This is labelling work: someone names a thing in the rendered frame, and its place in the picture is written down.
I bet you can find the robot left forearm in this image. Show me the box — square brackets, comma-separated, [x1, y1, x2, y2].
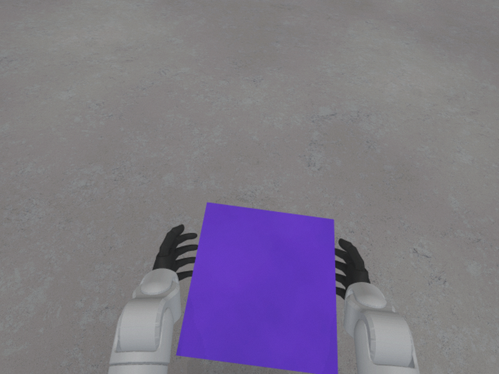
[108, 268, 182, 374]

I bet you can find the robot right forearm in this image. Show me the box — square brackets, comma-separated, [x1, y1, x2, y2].
[343, 282, 419, 374]

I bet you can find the right robot hand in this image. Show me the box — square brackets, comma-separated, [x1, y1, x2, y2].
[334, 238, 370, 300]

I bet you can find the carton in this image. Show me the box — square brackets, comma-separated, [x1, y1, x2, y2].
[176, 202, 338, 374]

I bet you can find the left robot hand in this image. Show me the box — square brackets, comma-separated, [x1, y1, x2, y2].
[153, 224, 198, 281]

